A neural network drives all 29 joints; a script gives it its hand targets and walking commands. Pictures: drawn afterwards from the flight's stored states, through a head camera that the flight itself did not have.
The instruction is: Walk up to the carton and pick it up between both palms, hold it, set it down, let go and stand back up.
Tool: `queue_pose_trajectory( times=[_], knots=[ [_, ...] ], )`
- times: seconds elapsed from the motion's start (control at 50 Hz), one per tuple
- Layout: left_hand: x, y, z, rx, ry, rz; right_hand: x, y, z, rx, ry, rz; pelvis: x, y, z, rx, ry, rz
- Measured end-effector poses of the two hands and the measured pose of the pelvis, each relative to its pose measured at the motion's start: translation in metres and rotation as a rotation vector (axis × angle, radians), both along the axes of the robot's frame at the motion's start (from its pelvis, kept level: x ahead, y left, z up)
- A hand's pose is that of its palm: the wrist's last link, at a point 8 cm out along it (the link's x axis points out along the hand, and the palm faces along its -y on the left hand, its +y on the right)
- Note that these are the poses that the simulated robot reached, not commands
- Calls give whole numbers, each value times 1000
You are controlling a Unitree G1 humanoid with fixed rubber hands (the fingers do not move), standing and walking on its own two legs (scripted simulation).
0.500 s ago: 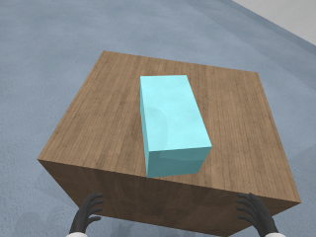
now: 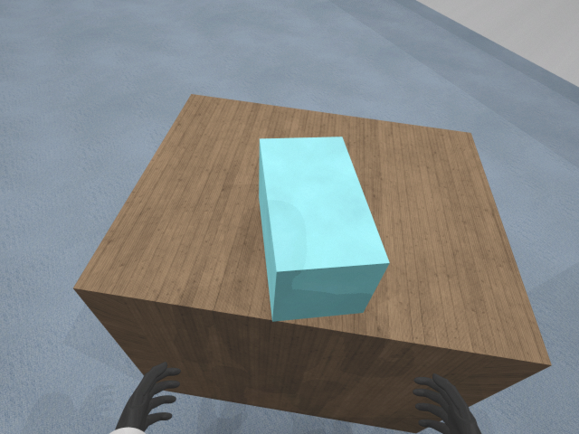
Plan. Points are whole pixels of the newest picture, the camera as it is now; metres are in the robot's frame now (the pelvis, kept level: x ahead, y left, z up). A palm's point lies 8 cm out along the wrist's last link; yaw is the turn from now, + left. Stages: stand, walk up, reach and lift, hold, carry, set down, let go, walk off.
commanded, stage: let go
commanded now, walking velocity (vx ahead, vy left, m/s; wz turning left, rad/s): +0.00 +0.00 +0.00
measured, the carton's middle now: (309, 223) +0.49 +0.00 -0.03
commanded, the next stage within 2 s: stand in 0.28 s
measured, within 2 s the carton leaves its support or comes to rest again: neither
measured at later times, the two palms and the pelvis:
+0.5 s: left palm (112, 433) +0.15 +0.25 -0.09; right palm (462, 429) +0.18 -0.23 -0.08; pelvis +0.02 +0.00 +0.00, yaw +0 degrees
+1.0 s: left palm out of the picture +0.11 +0.28 -0.10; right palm (461, 429) +0.19 -0.23 -0.09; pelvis +0.02 +0.00 +0.00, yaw +0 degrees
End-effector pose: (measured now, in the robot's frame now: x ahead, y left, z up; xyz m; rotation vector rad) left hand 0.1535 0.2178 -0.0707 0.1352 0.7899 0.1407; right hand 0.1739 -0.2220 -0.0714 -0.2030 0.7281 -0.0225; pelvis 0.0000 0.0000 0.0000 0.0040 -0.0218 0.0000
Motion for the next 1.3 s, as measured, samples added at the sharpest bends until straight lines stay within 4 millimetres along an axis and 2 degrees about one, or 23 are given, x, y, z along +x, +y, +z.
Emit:
queue_pose_trajectory(
  times=[0.22, 0.38, 0.56, 0.66, 0.96, 1.3],
  knots=[
    [4, -1, -9, -13, 54, -13, 7, -1, -6, -18, 28, -9, 10, 0, 0, 0, 14, 0],
    [7, 3, -8, -2, 13, -40, 7, -4, -8, -44, 45, -10, 13, 0, 0, 0, 18, 0],
    [-13, 44, -18, 108, 59, -50, 14, -4, -7, -54, 87, -22, 20, 2, 0, -3, 22, 1],
    [-21, 55, -22, 126, 84, -52, 15, -2, -8, -53, 93, -25, 22, 4, 0, -5, 22, 0],
    [-43, 64, -29, 149, 178, -33, 13, -6, -14, -46, 116, -27, 22, 4, -1, -5, 22, 1],
    [-56, 69, -32, 160, 225, -20, 3, -9, -23, -42, 161, -38, 22, 4, 0, -5, 21, 1]
  ],
)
